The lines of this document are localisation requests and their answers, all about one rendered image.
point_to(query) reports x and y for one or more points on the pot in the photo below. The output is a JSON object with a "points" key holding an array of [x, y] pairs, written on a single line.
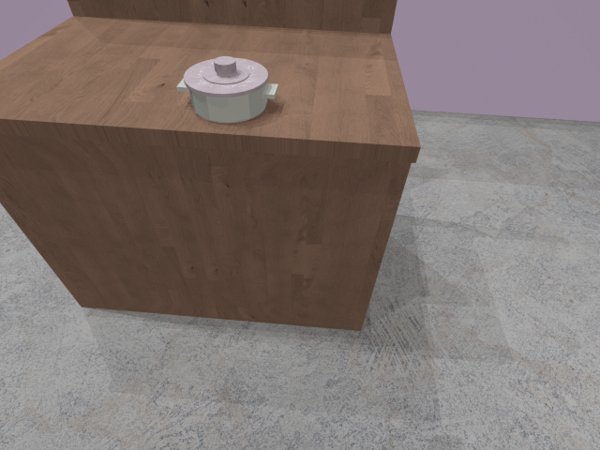
{"points": [[230, 109]]}

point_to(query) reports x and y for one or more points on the knob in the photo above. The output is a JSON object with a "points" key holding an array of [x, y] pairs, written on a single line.
{"points": [[225, 65]]}

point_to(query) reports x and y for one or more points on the table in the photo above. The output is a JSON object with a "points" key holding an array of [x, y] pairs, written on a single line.
{"points": [[139, 204]]}

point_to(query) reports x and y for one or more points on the lid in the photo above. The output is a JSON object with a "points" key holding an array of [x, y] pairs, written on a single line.
{"points": [[249, 77]]}

